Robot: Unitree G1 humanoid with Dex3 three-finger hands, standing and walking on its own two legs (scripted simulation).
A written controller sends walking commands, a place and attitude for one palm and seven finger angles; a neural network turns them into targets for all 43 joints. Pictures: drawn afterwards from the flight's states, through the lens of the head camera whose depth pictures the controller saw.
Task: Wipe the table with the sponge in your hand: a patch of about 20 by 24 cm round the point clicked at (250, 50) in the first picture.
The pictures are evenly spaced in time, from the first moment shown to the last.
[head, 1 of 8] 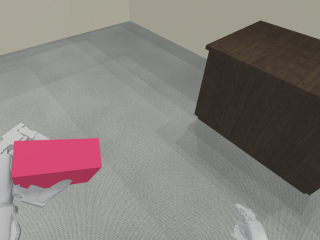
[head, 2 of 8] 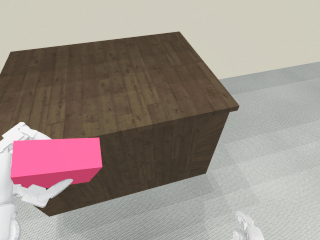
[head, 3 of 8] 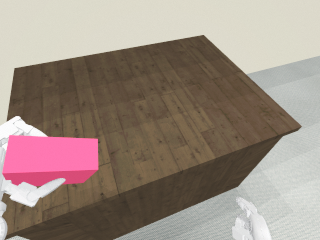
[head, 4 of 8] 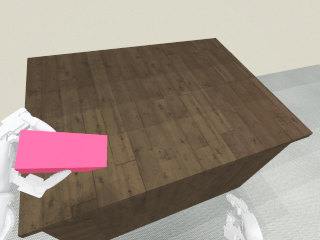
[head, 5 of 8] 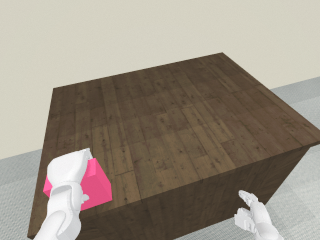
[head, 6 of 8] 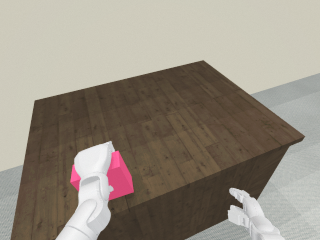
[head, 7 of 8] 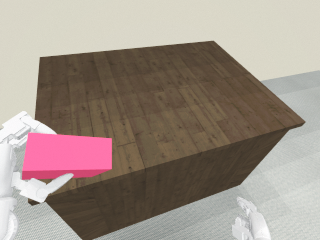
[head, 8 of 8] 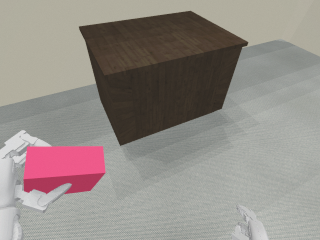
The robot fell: no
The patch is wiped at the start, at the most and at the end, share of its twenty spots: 0.00 1.00 1.00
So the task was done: yes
